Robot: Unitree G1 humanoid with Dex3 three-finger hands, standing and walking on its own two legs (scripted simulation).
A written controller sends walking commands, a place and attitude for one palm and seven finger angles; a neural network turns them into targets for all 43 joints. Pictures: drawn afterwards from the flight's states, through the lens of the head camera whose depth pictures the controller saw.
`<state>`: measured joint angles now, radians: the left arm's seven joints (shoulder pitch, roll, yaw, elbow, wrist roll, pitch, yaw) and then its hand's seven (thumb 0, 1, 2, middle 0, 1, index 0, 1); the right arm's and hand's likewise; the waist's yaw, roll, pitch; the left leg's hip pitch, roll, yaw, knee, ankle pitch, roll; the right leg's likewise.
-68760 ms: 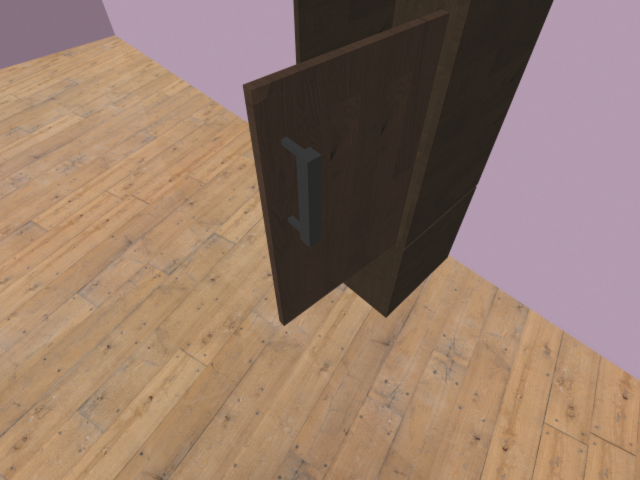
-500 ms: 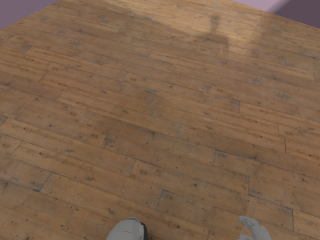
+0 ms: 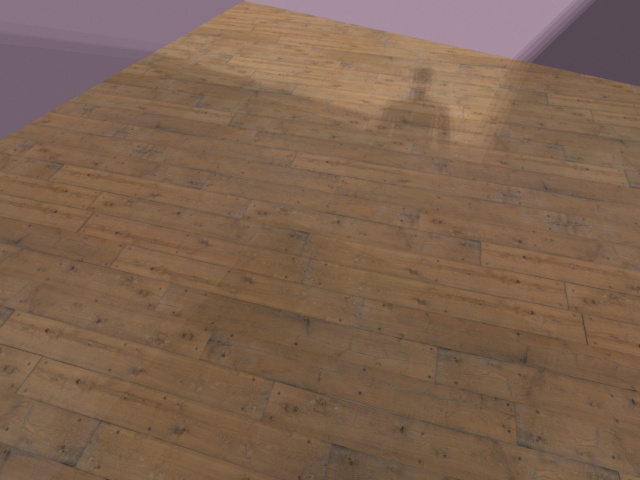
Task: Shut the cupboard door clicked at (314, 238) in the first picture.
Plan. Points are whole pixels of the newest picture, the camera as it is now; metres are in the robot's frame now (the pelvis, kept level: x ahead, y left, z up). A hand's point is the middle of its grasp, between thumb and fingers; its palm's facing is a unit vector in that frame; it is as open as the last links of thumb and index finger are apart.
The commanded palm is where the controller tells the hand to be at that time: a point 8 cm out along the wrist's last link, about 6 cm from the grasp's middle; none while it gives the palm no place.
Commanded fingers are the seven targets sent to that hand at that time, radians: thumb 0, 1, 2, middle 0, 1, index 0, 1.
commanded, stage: turn to face it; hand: left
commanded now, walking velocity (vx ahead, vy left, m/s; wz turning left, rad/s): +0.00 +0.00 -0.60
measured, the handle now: out of the picture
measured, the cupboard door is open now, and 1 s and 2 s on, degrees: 2 2 2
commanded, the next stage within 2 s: none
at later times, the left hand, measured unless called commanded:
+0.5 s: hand (196, 459) +0.17 +0.20 -0.15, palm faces -0.24 -0.94 -0.25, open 7.4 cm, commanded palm none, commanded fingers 0.00 0.90 0.90 -0.20 -0.30 -0.20 -0.30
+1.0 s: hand (241, 433) +0.21 +0.14 -0.17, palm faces -0.49 -0.85 -0.19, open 7.4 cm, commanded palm none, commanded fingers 0.00 0.90 0.90 -0.20 -0.30 -0.20 -0.30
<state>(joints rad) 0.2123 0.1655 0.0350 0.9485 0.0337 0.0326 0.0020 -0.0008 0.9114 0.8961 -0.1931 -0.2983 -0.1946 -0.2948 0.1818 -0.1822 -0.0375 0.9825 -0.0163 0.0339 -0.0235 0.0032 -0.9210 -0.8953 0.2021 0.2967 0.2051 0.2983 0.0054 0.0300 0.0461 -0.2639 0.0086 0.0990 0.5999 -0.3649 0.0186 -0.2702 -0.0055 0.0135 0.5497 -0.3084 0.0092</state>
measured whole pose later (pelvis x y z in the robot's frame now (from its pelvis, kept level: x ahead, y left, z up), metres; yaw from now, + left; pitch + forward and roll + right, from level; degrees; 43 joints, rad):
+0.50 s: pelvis +0.02 +0.01 +0.00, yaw -17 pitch +0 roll -1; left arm 0.15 0.26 0.09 0.90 0.03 0.08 -0.03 0.00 0.91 0.90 -0.19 -0.30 -0.19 -0.29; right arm 0.20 -0.21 -0.03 0.92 -0.04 0.03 -0.03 0.01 -0.91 -0.90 0.20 0.30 0.20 0.30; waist 0.01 0.02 0.10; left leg -0.20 0.13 0.17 0.54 -0.32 -0.02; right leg -0.37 -0.01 -0.06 0.80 -0.44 0.03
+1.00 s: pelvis +0.05 +0.01 +0.00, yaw -33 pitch +2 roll -1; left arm 0.21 0.21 0.07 0.89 0.02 0.07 -0.01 0.00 0.91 0.90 -0.20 -0.30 -0.20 -0.30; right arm 0.15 -0.22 -0.04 0.86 -0.01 0.03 -0.03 0.01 -0.91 -0.90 0.20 0.30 0.20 0.30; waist 0.01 -0.03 0.07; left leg -0.32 0.03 0.00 0.57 -0.30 -0.04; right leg -0.34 0.08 0.13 0.60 -0.32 0.00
